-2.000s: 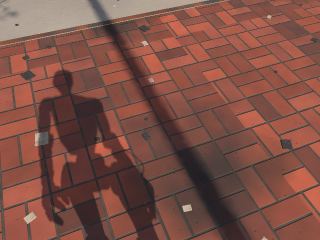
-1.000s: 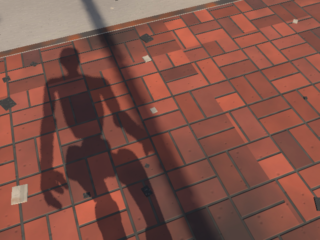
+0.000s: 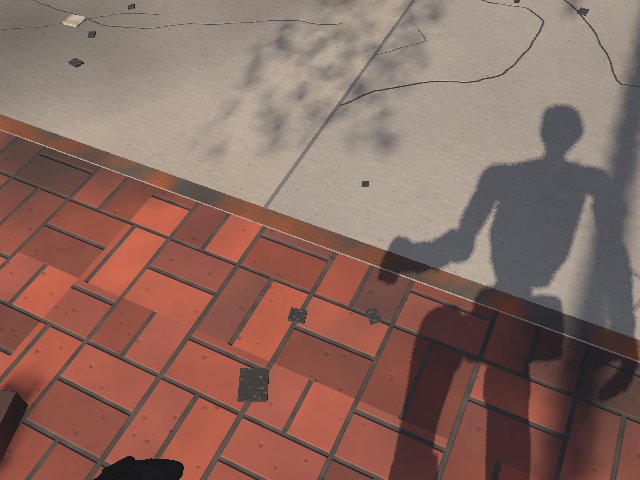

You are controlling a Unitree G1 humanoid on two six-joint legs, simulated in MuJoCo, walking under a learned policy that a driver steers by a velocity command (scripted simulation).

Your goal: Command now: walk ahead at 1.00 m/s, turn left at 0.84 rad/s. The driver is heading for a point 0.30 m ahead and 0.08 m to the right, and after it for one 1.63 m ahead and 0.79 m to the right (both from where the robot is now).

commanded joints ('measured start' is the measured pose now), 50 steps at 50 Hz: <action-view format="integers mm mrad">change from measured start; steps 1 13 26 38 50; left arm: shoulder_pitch -46 456 260 271 101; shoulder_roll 106 322 247 152 212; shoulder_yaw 20 90 111 115 107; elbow -89 136 80 3 -51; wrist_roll -5 -29 -66 -75 -60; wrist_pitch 16 -35 52 108 160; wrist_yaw -12 -11 -1 13 -53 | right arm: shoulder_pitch -68 210 -257 -277 -191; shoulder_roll -130 -15 -51 -143 -118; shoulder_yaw -29 3 55 39 10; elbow -96 -38 -214 -234 -232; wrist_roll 5 62 -28 -9 -23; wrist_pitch -54 -54 45 -8 32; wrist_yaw -4 -25 -28 -65 -47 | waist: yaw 50 71 14 85 23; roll -72 -375 -71 57 165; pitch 54 -501 -186 -137 -92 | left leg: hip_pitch -156 -346 -297 115 132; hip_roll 251 21 213 462 516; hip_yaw -326 -58 -30 -308 -23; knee -306 1102 523 -202 -150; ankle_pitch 287 -326 51 115 497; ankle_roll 137 -226 -252 -138 -5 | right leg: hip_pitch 17 1172 335 259 33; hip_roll -1 -314 72 250 142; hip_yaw -94 497 254 319 -88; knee -246 -598 -838 -523 -98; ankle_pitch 165 1533 877 -94 -22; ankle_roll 15 -464 -260 -79 19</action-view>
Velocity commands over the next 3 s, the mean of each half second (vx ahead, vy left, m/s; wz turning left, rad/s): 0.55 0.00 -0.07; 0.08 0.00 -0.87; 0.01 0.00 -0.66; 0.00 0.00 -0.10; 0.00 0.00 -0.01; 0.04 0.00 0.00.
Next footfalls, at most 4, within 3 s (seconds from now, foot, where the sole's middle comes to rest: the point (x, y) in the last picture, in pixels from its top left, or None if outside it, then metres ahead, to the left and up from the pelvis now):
0.22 right None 0.46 -0.14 -0.76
0.76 left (318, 434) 0.56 0.03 -0.76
1.24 right None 0.39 -0.13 -0.76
1.66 left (337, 443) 0.54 -0.01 -0.76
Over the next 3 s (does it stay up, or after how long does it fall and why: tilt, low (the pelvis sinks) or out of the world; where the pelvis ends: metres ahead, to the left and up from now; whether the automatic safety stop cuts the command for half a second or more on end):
stays up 0.46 -0.04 0.02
